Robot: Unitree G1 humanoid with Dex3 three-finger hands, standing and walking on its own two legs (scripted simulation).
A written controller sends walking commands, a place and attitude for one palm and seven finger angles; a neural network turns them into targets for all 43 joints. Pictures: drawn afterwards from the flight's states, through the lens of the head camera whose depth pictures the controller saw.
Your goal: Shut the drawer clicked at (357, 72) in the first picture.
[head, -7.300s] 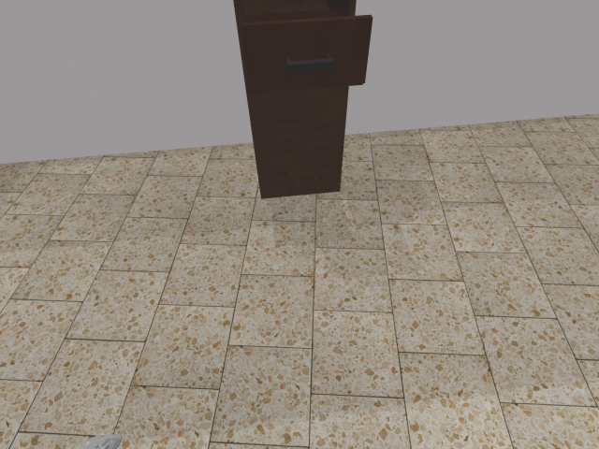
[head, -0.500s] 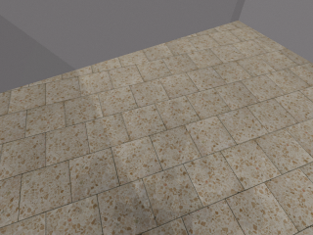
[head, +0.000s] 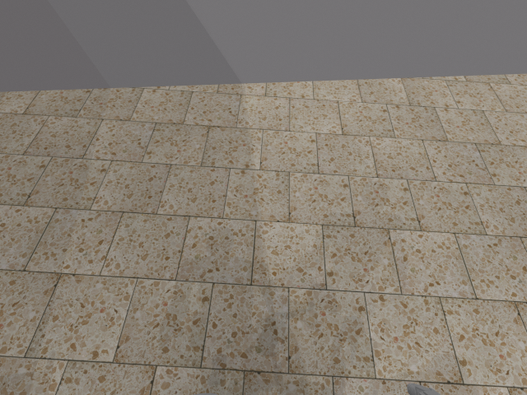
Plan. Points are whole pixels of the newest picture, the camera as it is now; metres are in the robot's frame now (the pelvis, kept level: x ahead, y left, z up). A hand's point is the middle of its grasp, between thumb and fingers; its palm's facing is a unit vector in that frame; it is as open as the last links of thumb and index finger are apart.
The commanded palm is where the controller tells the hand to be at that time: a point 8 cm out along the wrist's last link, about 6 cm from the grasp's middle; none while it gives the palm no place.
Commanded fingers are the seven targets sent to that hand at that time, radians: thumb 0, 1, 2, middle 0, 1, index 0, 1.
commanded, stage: turn to face it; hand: left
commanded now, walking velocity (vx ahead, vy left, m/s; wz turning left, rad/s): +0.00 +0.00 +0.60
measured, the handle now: out of the picture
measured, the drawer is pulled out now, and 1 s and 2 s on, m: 0.29 0.29 0.29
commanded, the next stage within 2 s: none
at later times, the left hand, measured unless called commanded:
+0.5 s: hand out of the picture +0.11 +0.23 -0.13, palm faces +0.26 -0.93 -0.27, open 7.3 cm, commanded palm none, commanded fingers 0.00 0.90 0.90 -0.20 -0.30 -0.20 -0.30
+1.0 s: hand out of the picture -0.10 +0.16 -0.15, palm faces +0.58 -0.76 -0.29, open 7.3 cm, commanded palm none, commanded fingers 0.00 0.90 0.90 -0.20 -0.30 -0.20 -0.30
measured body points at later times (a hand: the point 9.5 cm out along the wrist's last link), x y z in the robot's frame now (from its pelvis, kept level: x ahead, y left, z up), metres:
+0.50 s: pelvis +0.02 +0.00 +0.01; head +0.06 +0.00 +0.46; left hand +0.10 +0.28 -0.11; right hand +0.11 -0.24 -0.14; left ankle -0.01 +0.10 -0.73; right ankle +0.05 -0.13 -0.70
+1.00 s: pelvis +0.01 -0.02 +0.01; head +0.05 +0.00 +0.46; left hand -0.13 +0.20 -0.13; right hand +0.26 -0.17 -0.13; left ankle -0.08 +0.09 -0.69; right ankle +0.06 -0.12 -0.73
